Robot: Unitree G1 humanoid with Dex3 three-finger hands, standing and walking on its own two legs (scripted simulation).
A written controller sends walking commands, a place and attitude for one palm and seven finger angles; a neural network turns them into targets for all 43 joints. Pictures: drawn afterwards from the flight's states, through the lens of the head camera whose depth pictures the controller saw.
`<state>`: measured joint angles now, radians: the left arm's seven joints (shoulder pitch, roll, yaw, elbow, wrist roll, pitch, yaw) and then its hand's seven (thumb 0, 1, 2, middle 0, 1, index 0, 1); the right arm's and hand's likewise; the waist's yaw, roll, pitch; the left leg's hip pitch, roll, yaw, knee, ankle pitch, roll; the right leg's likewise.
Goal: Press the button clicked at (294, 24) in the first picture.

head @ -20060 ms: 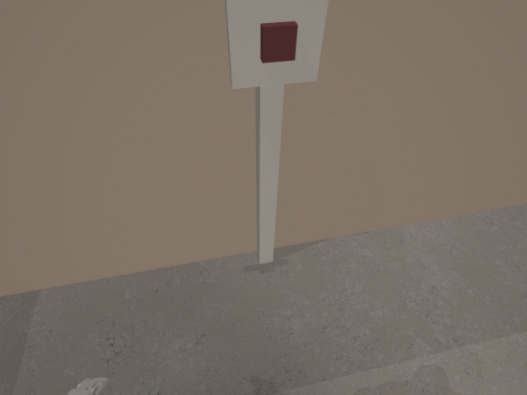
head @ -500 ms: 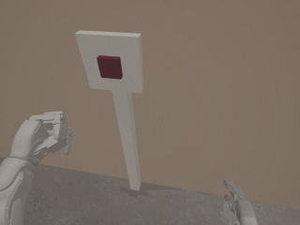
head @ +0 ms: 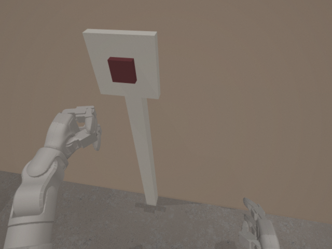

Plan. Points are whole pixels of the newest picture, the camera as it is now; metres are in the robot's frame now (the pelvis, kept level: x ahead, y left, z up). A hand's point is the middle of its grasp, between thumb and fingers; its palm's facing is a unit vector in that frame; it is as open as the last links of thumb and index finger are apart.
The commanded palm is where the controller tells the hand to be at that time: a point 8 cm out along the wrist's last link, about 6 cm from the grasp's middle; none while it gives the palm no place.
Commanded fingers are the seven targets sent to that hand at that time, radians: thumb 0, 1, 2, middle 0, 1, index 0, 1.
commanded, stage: aim a knuckle at the button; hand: left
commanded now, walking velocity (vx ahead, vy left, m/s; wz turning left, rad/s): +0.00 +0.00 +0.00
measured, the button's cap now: (123, 69) +0.53 +0.18 +0.19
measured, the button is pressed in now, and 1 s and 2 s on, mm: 0 0 0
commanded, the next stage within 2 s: none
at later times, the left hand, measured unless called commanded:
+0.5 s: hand (114, 114) +0.36 +0.16 +0.17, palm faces -0.03 -1.00 -0.03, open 3.1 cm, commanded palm +0.34 +0.22 +0.17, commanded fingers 0.00 0.90 0.90 -1.30 -1.50 -1.30 -1.50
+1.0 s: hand (128, 99) +0.43 +0.15 +0.17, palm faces -0.02 -1.00 +0.00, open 3.1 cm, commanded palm +0.40 +0.21 +0.16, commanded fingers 0.00 0.90 0.90 -1.30 -1.50 -1.30 -1.50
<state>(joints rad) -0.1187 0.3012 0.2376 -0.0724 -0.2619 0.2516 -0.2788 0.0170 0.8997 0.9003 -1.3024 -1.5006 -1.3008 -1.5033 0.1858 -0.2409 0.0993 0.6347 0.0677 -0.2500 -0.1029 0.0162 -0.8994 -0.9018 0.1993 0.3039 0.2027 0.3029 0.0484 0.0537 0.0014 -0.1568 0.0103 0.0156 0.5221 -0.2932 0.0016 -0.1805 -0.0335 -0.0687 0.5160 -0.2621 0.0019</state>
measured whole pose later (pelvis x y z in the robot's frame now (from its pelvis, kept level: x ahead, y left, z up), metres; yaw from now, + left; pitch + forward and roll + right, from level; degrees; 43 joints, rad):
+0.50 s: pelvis +0.01 -0.01 +0.00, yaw -1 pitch -2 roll +0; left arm -0.33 0.28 0.24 0.21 -0.23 0.17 -0.22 0.02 0.90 0.90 -1.30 -1.50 -1.30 -1.50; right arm 0.20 -0.26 0.07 0.65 0.06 -0.18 -0.10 0.02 -0.90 -0.90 0.20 0.30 0.20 0.30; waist 0.01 0.05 -0.01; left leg -0.17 0.02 0.03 0.50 -0.29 -0.01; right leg -0.21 -0.02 -0.06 0.52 -0.27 -0.01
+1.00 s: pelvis +0.01 -0.01 +0.00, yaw -2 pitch +1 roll +0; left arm -0.62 0.32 0.29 0.65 -0.17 0.03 -0.19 0.02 0.90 0.90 -1.30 -1.50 -1.30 -1.50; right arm 0.28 -0.26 0.05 0.67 0.05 -0.12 -0.08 0.01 -0.90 -0.90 0.20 0.30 0.20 0.30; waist -0.05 0.03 -0.02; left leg -0.24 0.03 0.05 0.51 -0.29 -0.01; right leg -0.29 -0.01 -0.03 0.52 -0.25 -0.01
